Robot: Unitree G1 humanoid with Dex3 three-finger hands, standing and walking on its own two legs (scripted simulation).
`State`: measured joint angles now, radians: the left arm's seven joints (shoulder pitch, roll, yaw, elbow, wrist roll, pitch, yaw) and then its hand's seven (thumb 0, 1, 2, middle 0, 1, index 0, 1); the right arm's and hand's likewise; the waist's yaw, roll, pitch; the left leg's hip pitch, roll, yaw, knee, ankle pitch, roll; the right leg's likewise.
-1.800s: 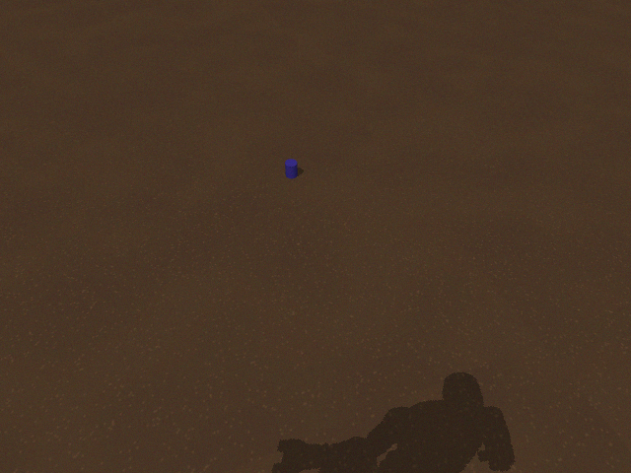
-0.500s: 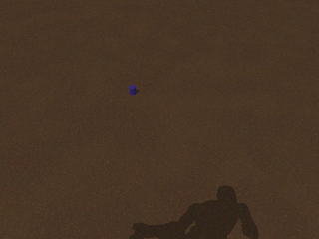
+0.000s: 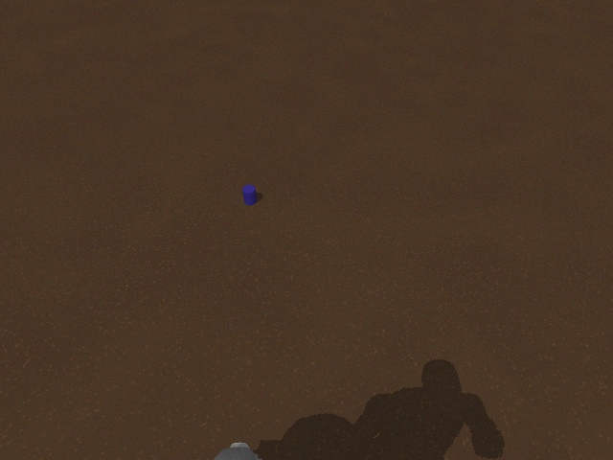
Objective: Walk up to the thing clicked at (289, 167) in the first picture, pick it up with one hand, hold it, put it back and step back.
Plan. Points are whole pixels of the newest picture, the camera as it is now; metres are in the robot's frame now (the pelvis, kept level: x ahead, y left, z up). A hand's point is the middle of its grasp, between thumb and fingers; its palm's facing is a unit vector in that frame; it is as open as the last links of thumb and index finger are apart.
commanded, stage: walk up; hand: left
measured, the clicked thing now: (249, 195) +1.33 +0.30 -0.73
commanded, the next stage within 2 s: none
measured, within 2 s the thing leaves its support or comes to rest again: neither
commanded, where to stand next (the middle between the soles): +0.90 +0.02 m, yaw -3 degrees
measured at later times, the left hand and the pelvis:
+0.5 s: hand (160, 323) +0.36 +0.27 -0.13, palm faces -0.09 -0.90 -0.43, open 7.4 cm; pelvis +0.25 -0.01 -0.02, yaw -3 degrees
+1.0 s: hand (165, 263) +0.51 +0.31 -0.16, palm faces -0.08 -0.93 -0.36, open 7.4 cm; pelvis +0.47 +0.03 -0.01, yaw -2 degrees
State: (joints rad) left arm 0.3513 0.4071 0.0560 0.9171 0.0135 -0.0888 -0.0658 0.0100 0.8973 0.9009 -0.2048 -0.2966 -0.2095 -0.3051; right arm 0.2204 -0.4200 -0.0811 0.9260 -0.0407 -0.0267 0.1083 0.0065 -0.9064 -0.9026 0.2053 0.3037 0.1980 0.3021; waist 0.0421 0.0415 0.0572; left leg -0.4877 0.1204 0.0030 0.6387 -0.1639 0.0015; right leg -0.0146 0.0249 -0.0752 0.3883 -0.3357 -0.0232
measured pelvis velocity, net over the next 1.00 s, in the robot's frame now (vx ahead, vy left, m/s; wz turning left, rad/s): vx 0.47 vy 0.03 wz -0.03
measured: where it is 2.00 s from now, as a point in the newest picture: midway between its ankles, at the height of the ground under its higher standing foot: (305, 290)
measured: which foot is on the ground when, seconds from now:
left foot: up 0.00-0.04, down 0.06-0.48, up 0.50-0.84, down 0.86-1.00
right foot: down 0.00-0.10, up 0.12-0.44, down 0.46-0.90, up 0.92-1.00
